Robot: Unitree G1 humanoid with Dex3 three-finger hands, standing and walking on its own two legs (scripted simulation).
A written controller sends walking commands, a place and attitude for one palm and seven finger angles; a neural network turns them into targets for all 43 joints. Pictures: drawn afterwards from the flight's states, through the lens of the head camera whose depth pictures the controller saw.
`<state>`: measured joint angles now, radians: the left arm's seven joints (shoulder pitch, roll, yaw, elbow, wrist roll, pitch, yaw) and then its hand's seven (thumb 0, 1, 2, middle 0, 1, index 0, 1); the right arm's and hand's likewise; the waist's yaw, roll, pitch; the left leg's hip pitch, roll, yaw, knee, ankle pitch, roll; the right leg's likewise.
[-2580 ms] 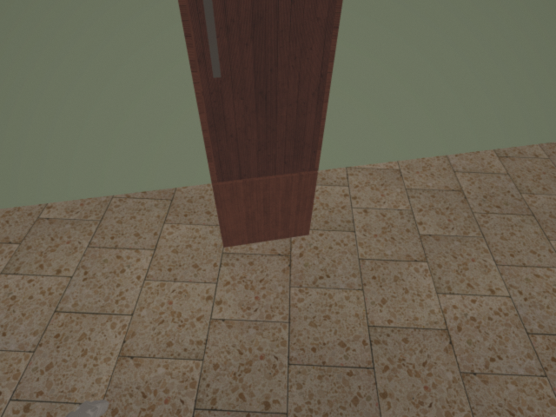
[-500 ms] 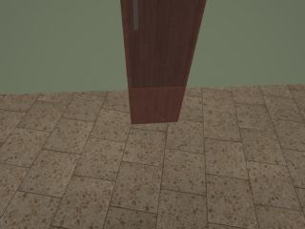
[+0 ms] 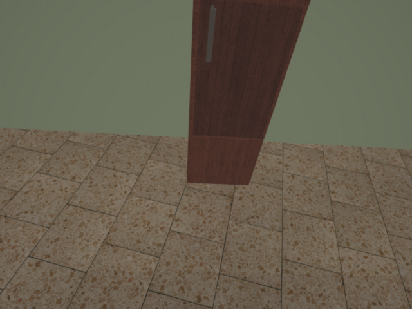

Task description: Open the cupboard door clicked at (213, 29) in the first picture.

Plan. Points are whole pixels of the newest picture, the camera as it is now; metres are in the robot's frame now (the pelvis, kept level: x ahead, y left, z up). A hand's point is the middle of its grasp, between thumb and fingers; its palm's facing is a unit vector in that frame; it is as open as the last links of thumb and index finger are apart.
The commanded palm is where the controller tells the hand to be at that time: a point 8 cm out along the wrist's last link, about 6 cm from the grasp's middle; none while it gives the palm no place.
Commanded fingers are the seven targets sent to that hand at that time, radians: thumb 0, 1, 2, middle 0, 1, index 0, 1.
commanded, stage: take the last steps up to it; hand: left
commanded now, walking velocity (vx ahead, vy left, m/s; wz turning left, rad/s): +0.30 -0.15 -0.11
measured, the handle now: (210, 34) +0.94 +0.05 +0.15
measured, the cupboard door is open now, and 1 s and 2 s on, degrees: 0 0 0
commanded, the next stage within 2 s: come to a stop and stand still in 0.94 s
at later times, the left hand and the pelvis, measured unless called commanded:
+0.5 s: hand (171, 301) +0.19 +0.08 -0.17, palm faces -0.02 -0.98 -0.21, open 7.3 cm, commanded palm none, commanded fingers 0.00 0.90 0.90 -0.20 -0.30 -0.20 -0.30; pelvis +0.14 -0.10 +0.00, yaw -2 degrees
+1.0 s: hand (184, 236) +0.35 +0.07 -0.18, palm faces -0.02 -0.99 -0.13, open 7.4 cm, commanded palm none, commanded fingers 0.00 0.90 0.90 -0.20 -0.30 -0.20 -0.30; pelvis +0.32 -0.11 +0.01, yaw -3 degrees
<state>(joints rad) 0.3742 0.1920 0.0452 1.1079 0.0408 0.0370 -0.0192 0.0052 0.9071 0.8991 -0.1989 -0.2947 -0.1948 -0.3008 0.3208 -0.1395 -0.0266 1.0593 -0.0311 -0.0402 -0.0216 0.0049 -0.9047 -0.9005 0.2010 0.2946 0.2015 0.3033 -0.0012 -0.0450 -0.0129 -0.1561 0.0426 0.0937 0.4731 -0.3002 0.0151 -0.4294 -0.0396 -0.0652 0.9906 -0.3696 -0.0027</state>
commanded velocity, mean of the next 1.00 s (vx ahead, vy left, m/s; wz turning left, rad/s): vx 0.27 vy -0.10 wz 0.01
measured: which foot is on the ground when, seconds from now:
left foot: down 0.00-0.32, up 0.34-0.68, down 0.70-1.00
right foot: up 0.00-0.30, down 0.32-0.72, up 0.74-1.00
